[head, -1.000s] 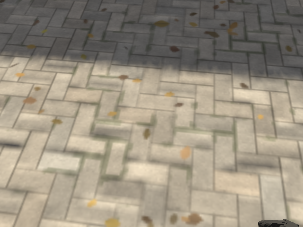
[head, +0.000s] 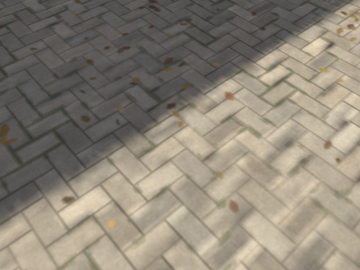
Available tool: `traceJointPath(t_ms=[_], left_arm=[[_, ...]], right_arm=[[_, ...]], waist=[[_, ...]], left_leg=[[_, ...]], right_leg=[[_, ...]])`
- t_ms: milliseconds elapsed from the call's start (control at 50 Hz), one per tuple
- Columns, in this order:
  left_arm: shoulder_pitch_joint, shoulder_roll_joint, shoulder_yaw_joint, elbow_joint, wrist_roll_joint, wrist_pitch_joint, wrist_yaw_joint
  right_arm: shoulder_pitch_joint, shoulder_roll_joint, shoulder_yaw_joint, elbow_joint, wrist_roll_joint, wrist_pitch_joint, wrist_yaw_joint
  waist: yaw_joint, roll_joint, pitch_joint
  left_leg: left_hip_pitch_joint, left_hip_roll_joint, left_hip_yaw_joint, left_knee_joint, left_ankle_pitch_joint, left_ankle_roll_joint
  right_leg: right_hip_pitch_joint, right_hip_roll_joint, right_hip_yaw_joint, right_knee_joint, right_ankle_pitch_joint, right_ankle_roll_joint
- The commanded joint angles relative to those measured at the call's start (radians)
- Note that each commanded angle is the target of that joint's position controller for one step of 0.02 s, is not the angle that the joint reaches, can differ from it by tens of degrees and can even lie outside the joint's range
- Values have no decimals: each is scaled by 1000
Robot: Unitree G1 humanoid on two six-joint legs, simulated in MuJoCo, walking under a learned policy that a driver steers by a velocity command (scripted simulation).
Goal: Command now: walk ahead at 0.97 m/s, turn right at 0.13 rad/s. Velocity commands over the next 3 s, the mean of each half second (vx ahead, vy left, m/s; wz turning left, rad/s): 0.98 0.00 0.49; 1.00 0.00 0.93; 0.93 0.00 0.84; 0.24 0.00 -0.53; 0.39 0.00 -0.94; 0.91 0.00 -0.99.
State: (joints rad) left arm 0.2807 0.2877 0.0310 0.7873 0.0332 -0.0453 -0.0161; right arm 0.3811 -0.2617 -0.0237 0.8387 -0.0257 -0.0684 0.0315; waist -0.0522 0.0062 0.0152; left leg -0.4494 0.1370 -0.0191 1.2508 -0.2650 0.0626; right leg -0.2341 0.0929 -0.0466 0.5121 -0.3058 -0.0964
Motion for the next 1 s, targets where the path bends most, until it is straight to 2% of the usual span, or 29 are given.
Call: traceJointPath(t_ms=[20, 100, 180, 200, 220, 260, 280, 300, 320, 340, 360, 380, 420, 440, 480, 520, 560, 620, 660, 680, 700, 720, 740, 760, 780, 800, 840, 880, 1000], left_arm=[[63, 83, 24, -10, -26, -40, 8], [104, 63, 14, 27, -14, -68, -8], [136, 97, 6, 58, -29, -99, 12], [112, 128, 10, 42, -28, -102, 26], [121, 173, 20, 45, -19, -100, 38], [72, 216, 39, 40, 12, -62, 64], [-16, 237, 49, 10, 24, -38, 71], [-74, 190, 43, 1, 22, -39, 60], [29, 27, -2, -84, -2, -63, 36], [23, 71, -17, -123, -6, -85, 32], [-42, 107, -20, -128, 3, -99, 24], [-64, 107, -22, -129, 11, -103, 18], [-83, 81, -35, -146, 47, -60, 15], [-85, 68, -42, -154, 51, -36, 14], [-192, 57, -54, -210, 46, -21, 6], [-309, 36, -66, -255, 20, -25, -6], [-354, 23, -69, -270, -1, -27, -7], [-373, 60, -55, -284, -6, -33, 3], [-247, 129, -25, -247, -5, -42, 21], [-83, 169, -3, -208, -10, -49, 33], [143, 225, 25, -159, 2, -55, 52], [290, 289, 48, -133, 43, -57, 67], [176, 343, 66, -139, 41, -45, 53], [52, 208, 51, -170, 34, -37, 45], [10, 137, 34, -161, 25, -34, 41], [20, 109, 27, -133, 31, -33, 37], [92, 64, 14, -54, 16, -46, 34], [119, 43, 11, -14, -6, -66, 17], [87, 103, 22, 23, -4, -90, 18]], right_arm=[[-15, -60, -14, -68, -23, 22, 18], [-228, -57, -7, -121, 21, 25, 23], [-325, -43, 14, -150, 18, 9, 43], [-245, -76, 3, -106, 31, 18, 44], [-225, -73, 6, -107, 20, 18, 41], [30, -153, -23, -33, 6, 25, 23], [258, -209, -52, 41, 11, 28, 12], [349, -257, -78, 73, 14, 35, -4], [212, -335, -97, 46, -2, 45, -15], [137, -306, -102, 1, 15, 48, -13], [92, -231, -90, -6, 16, 46, -20], [52, -175, -78, 0, 14, 44, -21], [18, -151, -64, 1, 16, 20, -29], [8, -151, -60, -2, 19, 7, -27], [-8, -189, -71, -19, 24, -16, -23], [0, -191, -79, -25, 28, -23, -21], [38, -204, -89, -21, 40, -25, -10], [75, -226, -104, -18, 35, -17, -14], [61, -263, -113, -26, 24, -14, -23], [15, -297, -119, -36, 19, -16, -22], [-39, -259, -109, -57, 14, -27, -20], [-30, -80, -63, -98, 25, -36, -25], [70, -69, -38, -161, 62, -27, -23], [-29, -154, -47, -119, 30, -3, -33], [-102, -168, -52, -125, 12, 7, -21], [-151, -160, -54, -129, 4, 17, -6], [-191, -99, -39, -165, -10, 43, 22], [-241, -65, -23, -212, -7, 63, 34], [-447, -76, 6, -318, -7, 68, 69]], waist=[[11, -92, 57], [50, -59, 151], [43, -34, 136], [13, -56, 18], [-12, -104, 22], [-155, -136, -83], [-272, -122, -160], [-293, 36, -139], [-64, 365, -177], [-73, 192, -300], [-47, 19, -156], [10, -89, -39], [85, -116, 62], [107, -105, 85], [94, -73, 122], [47, -29, 132], [-7, 3, 85], [-39, 43, 33], [22, 41, -77], [127, 39, -169], [240, 24, -279], [241, -214, -394], [116, -483, -486], [130, -225, -291], [131, -104, -165], [125, -23, -97], [95, -78, -30], [70, -104, -7], [37, -46, 118]], left_leg=[[-256, 35, 7, -30, 15, -18], [-331, -42, 56, -231, 213, -2], [-104, -117, 163, -533, 453, 61], [17, -199, 193, -522, 453, 61], [30, -209, 205, -530, 402, 77], [259, -270, 196, -543, 271, 116], [453, -246, 134, -611, 239, 156], [605, -189, 18, -657, 182, 206], [871, 28, -459, -639, 282, 375], [888, 101, -758, -877, -13, 450], [724, 95, -754, -993, -179, 395], [529, 66, -679, -1035, -174, 343], [258, -24, -531, -1051, -50, 302], [152, -60, -471, -1070, -38, 295], [-3, -121, -384, -1126, 47, 291], [-50, -167, -332, -1137, 160, 246], [22, -171, -325, -1117, 325, 196], [239, -139, -359, -1016, 504, 151], [346, -136, -368, -805, 750, 105], [319, -152, -356, -599, 769, 85], [177, -183, -326, -333, 630, 74], [-77, -263, -222, 4, -126, 75], [-279, -268, -138, 193, -231, 61], [-352, -172, -106, 207, -101, 65], [-344, -137, -77, 149, -24, 54], [-317, -108, -69, 112, -6, 45], [-319, -61, -65, 93, -3, 39], [-369, -35, -49, 82, 7, 40], [-273, -64, 101, -297, 251, 61]], right_leg=[[96, -222, 266, -339, 127, -110], [85, -148, 37, -441, 477, -31], [132, -209, -81, -505, 950, 42], [217, -193, -100, -433, 1239, 63], [264, -239, -121, -326, 1451, 86], [300, -275, -113, 52, 1602, 107], [233, -256, -109, 386, 1507, 102], [9, -103, -122, 875, 717, 91], [-509, 39, 15, 1262, -206, 146], [-607, -4, 162, 1254, -145, 110], [-613, -66, 185, 1127, -52, 80], [-562, -113, 169, 999, -6, 68], [-464, -160, 157, 878, -35, 101], [-425, -183, 139, 792, -50, 119], [-347, -200, 79, 565, 36, 149], [-254, -191, 50, 329, 245, 163], [-168, -151, 29, 172, 425, 151], [-145, -113, 48, 28, 418, 130], [13, -60, 59, -14, 281, 112], [190, -71, 64, -15, 208, 102], [444, -170, 136, 47, 56, 80], [685, -464, 473, -10, -303, 46], [712, -611, 1008, -237, -469, -53], [555, -530, 855, -262, -574, -44], [420, -477, 641, -242, -375, -27], [325, -429, 490, -249, -169, -5], [240, -375, 297, -264, 39, 21], [224, -383, 187, -276, 236, 34], [126, -300, -158, -411, 524, 72]])
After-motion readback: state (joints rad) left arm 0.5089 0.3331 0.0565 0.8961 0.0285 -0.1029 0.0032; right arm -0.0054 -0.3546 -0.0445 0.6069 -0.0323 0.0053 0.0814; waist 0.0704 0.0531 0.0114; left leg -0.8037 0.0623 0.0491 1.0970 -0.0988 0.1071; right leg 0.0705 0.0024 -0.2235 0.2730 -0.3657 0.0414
